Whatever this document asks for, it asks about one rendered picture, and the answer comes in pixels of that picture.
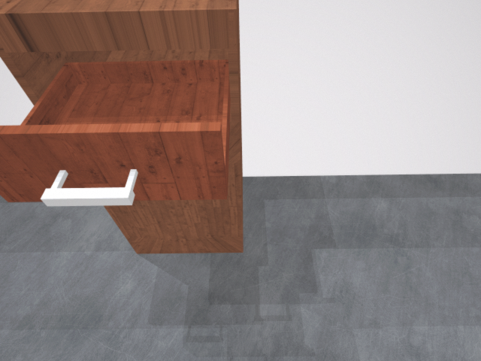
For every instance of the drawer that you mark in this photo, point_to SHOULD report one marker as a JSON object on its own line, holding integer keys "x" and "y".
{"x": 170, "y": 120}

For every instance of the cabinet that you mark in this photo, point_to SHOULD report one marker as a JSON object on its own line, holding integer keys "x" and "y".
{"x": 37, "y": 37}

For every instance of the handle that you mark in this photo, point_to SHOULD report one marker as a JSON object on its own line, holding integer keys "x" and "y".
{"x": 58, "y": 196}

